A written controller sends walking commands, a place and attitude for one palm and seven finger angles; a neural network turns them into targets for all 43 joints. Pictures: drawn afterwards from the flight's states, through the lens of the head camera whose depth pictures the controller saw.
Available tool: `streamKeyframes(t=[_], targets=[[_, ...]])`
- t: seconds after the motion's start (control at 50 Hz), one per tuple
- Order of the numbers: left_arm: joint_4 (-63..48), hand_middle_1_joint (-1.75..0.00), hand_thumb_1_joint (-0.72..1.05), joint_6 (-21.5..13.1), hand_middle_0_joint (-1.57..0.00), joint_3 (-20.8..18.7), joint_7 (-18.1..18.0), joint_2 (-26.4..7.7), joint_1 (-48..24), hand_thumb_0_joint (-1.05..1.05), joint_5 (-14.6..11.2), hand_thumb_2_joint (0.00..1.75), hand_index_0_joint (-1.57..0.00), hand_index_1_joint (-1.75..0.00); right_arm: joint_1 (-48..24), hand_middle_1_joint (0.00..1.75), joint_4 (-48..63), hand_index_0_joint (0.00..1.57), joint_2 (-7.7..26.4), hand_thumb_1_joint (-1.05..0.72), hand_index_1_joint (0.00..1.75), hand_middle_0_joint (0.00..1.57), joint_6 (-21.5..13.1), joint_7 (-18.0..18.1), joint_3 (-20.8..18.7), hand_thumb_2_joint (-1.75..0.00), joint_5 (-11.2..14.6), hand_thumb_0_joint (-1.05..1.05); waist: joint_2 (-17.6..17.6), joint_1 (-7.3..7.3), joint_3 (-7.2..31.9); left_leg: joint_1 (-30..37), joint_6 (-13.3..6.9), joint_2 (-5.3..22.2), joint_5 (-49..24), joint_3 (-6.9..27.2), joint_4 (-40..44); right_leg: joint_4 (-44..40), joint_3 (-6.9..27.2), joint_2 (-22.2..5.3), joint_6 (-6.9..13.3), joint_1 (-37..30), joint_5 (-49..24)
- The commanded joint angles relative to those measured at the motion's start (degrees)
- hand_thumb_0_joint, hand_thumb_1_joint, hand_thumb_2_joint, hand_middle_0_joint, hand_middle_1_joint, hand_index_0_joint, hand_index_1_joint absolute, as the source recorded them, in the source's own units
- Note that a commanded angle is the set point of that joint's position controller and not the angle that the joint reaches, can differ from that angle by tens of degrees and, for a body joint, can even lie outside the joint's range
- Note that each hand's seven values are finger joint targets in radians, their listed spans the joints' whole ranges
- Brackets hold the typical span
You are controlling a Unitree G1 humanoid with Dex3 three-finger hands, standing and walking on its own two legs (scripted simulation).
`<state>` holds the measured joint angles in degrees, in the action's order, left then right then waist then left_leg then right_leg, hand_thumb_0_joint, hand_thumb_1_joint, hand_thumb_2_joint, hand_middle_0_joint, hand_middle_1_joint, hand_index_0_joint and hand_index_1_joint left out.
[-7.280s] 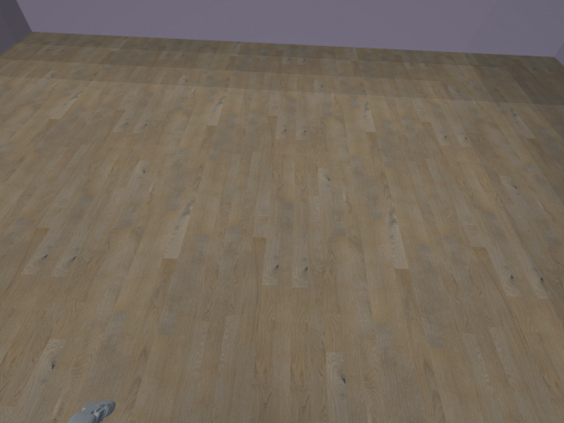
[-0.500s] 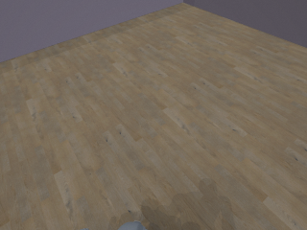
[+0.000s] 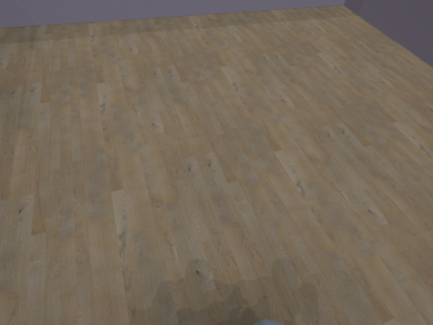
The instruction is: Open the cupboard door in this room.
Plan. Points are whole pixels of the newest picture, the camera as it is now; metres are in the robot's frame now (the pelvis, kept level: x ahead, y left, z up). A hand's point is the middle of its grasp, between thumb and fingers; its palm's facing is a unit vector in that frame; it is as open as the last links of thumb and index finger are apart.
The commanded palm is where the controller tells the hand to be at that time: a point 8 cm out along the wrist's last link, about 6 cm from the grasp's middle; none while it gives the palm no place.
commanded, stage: turn or walk to find it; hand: left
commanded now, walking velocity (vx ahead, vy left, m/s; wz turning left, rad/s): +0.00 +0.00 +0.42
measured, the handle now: out of the picture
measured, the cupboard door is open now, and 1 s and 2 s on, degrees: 0 0 0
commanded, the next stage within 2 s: none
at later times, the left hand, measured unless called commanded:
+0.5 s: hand out of the picture +0.03 +0.15 -0.14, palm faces +0.22 -0.93 -0.28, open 7.4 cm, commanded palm none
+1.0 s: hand out of the picture -0.13 +0.20 -0.17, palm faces +0.48 -0.85 -0.23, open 7.4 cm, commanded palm none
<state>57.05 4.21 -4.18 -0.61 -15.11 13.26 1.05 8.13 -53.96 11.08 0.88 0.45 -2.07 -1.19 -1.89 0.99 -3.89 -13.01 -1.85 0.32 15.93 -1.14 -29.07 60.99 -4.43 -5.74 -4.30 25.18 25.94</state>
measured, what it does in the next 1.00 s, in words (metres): steps on the spot, turning left: right foot, then left foot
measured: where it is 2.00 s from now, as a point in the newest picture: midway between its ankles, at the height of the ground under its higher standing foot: outside the picture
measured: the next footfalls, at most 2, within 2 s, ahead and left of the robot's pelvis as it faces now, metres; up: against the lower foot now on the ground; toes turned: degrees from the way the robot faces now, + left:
right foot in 0.32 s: +0.04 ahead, -0.14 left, +0.00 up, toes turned +4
left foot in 0.80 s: -0.07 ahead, +0.09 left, +0.00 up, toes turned +26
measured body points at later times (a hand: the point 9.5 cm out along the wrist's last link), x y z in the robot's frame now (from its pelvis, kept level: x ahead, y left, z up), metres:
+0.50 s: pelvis -0.03 -0.06 +0.00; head +0.00 -0.09 +0.45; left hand +0.01 +0.20 -0.12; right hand +0.04 -0.31 -0.17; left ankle -0.07 +0.09 -0.65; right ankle +0.00 -0.14 -0.74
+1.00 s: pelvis -0.07 -0.01 +0.00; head -0.06 +0.02 +0.45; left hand -0.15 +0.25 -0.16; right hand +0.12 -0.19 -0.13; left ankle -0.11 +0.07 -0.74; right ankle -0.02 -0.16 -0.66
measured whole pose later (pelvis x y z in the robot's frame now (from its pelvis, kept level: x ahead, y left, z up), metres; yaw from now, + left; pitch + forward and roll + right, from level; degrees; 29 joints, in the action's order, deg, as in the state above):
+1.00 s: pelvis -0.07 -0.01 +0.00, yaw +26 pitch -1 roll -2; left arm 56.8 3.9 -4.0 -0.4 -14.9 12.7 1.1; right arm 9.1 -54.7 10.6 1.0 0.5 -1.7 -1.1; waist -1.5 1.1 -3.3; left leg -12.3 -2.6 -0.3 14.6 -0.8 -27.4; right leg 61.2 -3.8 -5.5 -4.5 26.0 23.7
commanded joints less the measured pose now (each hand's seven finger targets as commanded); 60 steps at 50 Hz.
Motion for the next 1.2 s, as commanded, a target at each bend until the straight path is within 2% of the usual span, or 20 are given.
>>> streamKeyframes(t=[0.0,0.14,0.24,0.26,0.28,0.3,0.32,0.36,0.42,0.66,0.7,0.74,0.76,0.78,0.8,0.82,0.86,0.94,1.1,1.18], targets=[[-5.6,-0.30,0.90,-2.6,-0.20,-0.1,0.1,-2.9,-2.6,0.00,-0.2,0.90,-0.20,-0.30,5.2,0.30,1.8,0.20,11.7,-0.90,0.30,0.20,-0.8,0.9,-2.9,-0.90,0.3,0.00,9.2,-2.51,6.4,10.8,-6.5,12.9,-36.5,11.9,8.1,-0.2,2.8,0.1,-0.7,5.6,-2.3],[-8.1,-0.30,0.90,-2.3,-0.20,0.2,-0.5,-2.1,-5.8,0.00,-0.5,0.90,-0.20,-0.30,5.7,0.30,2.3,0.20,12.0,-0.90,0.30,0.20,-0.1,0.5,-3.5,-0.90,-0.3,0.00,10.3,-3.19,4.7,5.8,-8.0,13.2,-27.5,17.7,9.1,-10.0,3.3,1.5,-0.5,0.9,-0.1],[-7.0,-0.30,0.90,-3.3,-0.20,0.0,-0.7,-2.2,0.2,0.00,-0.8,0.90,-0.20,-0.30,2.8,0.30,3.3,0.20,11.7,-0.90,0.30,0.20,0.5,0.1,-3.8,-0.90,-0.2,0.00,9.4,0.10,5.7,-4.1,-5.5,9.9,-20.3,19.3,4.9,-30.2,1.9,3.7,0.6,-14.4,-9.9],[-6.7,-0.30,0.90,-3.8,-0.20,-0.3,-0.9,-3.7,2.2,0.00,-0.6,0.90,-0.20,-0.30,3.0,0.30,3.4,0.20,10.5,-0.90,0.30,0.20,0.5,0.0,-3.8,-0.90,0.2,0.00,5.7,1.08,6.7,-8.5,-3.0,6.9,-13.9,17.7,1.7,-37.9,3.1,1.9,0.9,-21.1,-15.0],[-6.7,-0.30,0.90,-4.5,-0.20,-1.1,-1.3,-7.9,3.8,0.00,0.3,0.90,-0.20,-0.30,4.5,0.30,3.9,0.20,7.0,-0.90,0.30,0.20,0.4,-0.4,-3.2,-0.90,0.8,0.00,-6.9,1.59,8.5,-16.9,0.8,0.9,-0.3,11.4,-7.7,-43.8,13.7,-9.2,4.0,-28.6,-13.7],[-7.5,-0.30,0.90,-4.6,-0.20,-1.8,-1.4,-12.0,3.5,0.00,0.6,0.90,-0.20,-0.30,3.6,0.30,5.5,0.20,5.8,-0.90,0.30,0.20,0.6,-0.4,-3.1,-0.90,0.6,0.00,-16.6,2.05,6.4,-21.9,3.6,-4.8,16.4,4.6,-21.3,-46.2,25.5,-21.4,10.6,-24.7,-19.0],[-8.3,-0.30,0.90,-4.1,-0.20,-1.4,-1.6,-11.1,2.2,0.00,0.1,0.90,-0.20,-0.30,2.8,0.30,5.1,0.20,8.2,-0.90,0.30,0.20,1.3,-0.4,-4.0,-0.90,0.1,0.00,-10.3,1.81,5.4,-19.1,3.1,-2.3,16.8,6.9,-30.8,-46.8,22.6,-22.3,13.5,-16.4,-15.8],[-9.8,-0.30,0.90,-4.4,-0.20,-1.1,-1.6,-7.4,-4.6,0.00,-0.1,0.90,-0.20,-0.30,5.1,0.30,2.4,0.20,8.0,-0.90,0.30,0.20,2.4,-1.0,-4.3,-0.90,-0.3,0.00,-8.6,-1.43,1.2,-19.0,3.4,-0.6,9.9,6.9,-39.1,-48.5,16.6,-15.8,11.2,-10.4,-7.3],[-9.8,-0.30,0.90,-4.9,-0.20,0.1,-1.4,-4.1,-5.6,0.00,-0.2,0.90,-0.20,-0.30,8.4,0.30,0.1,0.20,6.6,-0.90,0.30,0.20,2.7,-1.5,-3.9,-0.90,-0.3,0.00,-6.3,-2.95,1.0,-18.4,4.9,0.4,3.4,4.5,-41.7,-45.5,6.3,-10.8,9.2,-12.2,-17.3],[-5.0,-0.30,0.90,-4.4,-0.20,-1.3,-1.3,-7.9,3.1,0.00,0.9,0.90,-0.20,-0.30,0.8,0.30,1.6,0.20,4.9,-0.90,0.30,0.20,1.7,-1.2,-2.3,-0.90,0.6,0.00,-9.3,1.96,4.0,-11.0,5.4,2.1,11.1,-2.1,-17.2,-40.4,3.2,-15.5,12.8,-19.0,-28.6],[-4.6,-0.30,0.90,-4.2,-0.20,-1.5,-1.2,-8.3,2.5,0.00,0.8,0.90,-0.20,-0.30,2.5,0.30,1.5,0.20,4.8,-0.90,0.30,0.20,1.2,-1.0,-2.1,-0.90,0.8,0.00,-9.4,1.06,5.9,-7.7,4.9,1.7,9.8,-3.2,-10.6,-37.2,2.1,-15.8,12.2,-20.0,-32.3],[-4.4,-0.30,0.90,-3.9,-0.20,-1.5,-1.0,-8.0,1.8,0.00,0.3,0.90,-0.20,-0.30,5.9,0.30,0.5,0.20,5.5,-0.90,0.30,0.20,0.5,-0.9,-2.1,-0.90,0.7,0.00,-6.8,-1.07,8.2,0.3,4.2,1.2,-0.8,-3.9,1.5,-31.0,-1.9,-13.8,8.5,-17.6,-31.6],[-4.7,-0.30,0.90,-3.5,-0.20,-1.2,-0.9,-6.6,1.9,0.00,-0.3,0.90,-0.20,-0.30,7.6,0.30,0.1,0.20,8.0,-0.90,0.30,0.20,0.0,-0.9,-2.6,-0.90,0.6,0.00,-0.3,-2.38,9.1,7.9,3.1,3.9,-7.8,-0.3,7.1,-24.6,-4.5,-11.3,5.5,-11.1,-25.0],[-6.4,-0.30,0.90,-3.1,-0.20,-0.6,-0.6,-3.0,2.2,0.00,-0.7,0.90,-0.20,-0.30,9.1,0.30,0.6,0.20,13.3,-0.90,0.30,0.20,-0.5,-0.7,-3.9,-0.90,0.1,0.00,16.3,-3.26,9.2,14.3,-2.3,17.2,-22.0,17.6,10.3,-13.4,-7.1,-3.9,1.1,3.2,-3.8],[-7.8,-0.30,0.90,-2.6,-0.20,0.5,-0.6,-1.9,-1.8,0.00,-0.1,0.90,-0.20,-0.30,10.9,0.30,0.2,0.20,16.1,-0.90,0.30,0.20,0.1,-0.3,-4.3,-0.90,0.3,0.00,18.4,-4.54,7.5,11.1,-6.9,22.7,-31.6,20.6,11.0,-5.3,-3.0,-1.4,0.3,5.9,10.1],[-7.8,-0.30,0.90,-2.0,-0.20,0.1,-0.7,-2.7,-3.1,0.00,0.1,0.90,-0.20,-0.30,9.9,0.30,-0.2,0.20,15.1,-0.90,0.30,0.20,0.2,0.0,-4.1,-0.90,-0.1,0.00,14.4,-4.48,6.6,7.2,-8.6,22.3,-26.4,18.5,11.3,-1.0,0.3,-1.8,0.8,4.9,8.8],[-6.2,-0.30,0.90,-1.6,-0.20,-0.4,-0.4,-3.6,-4.3,0.00,0.0,0.90,-0.20,-0.30,4.1,0.30,1.1,0.20,12.3,-0.90,0.30,0.20,0.1,0.8,-3.1,-0.90,-0.1,0.00,15.5,-2.74,1.5,2.4,-7.2,16.9,-20.6,15.6,12.1,2.3,2.7,-2.0,0.6,6.3,2.2],[-4.7,-0.30,0.90,-2.2,-0.20,-0.2,0.1,-2.9,-1.3,0.00,0.0,0.90,-0.20,-0.30,3.2,0.30,1.9,0.20,11.5,-0.90,0.30,0.20,-0.7,0.8,-2.7,-0.90,0.2,0.00,8.9,-1.45,4.0,6.5,-6.3,13.1,-27.3,11.7,10.4,2.0,2.6,-0.5,-0.5,5.6,-3.3],[-7.6,-0.30,0.90,-2.3,-0.20,0.1,-0.5,-2.2,-5.7,0.00,-0.3,0.90,-0.20,-0.30,6.5,0.30,1.6,0.20,11.7,-0.90,0.30,0.20,-0.2,0.5,-3.6,-0.90,-0.2,0.00,10.1,-3.30,4.7,7.5,-8.2,13.4,-25.0,18.1,9.9,-8.0,3.4,1.2,-0.9,3.4,-0.3],[-7.8,-0.30,0.90,-2.8,-0.20,0.4,-0.7,-1.6,-4.1,0.00,-0.7,0.90,-0.20,-0.30,5.0,0.30,2.5,0.20,11.9,-0.90,0.30,0.20,0.3,0.3,-3.8,-0.90,-0.4,0.00,10.7,-2.29,6.0,3.0,-7.8,12.0,-24.9,20.7,8.1,-19.2,2.8,3.3,0.2,-4.8,-1.0]])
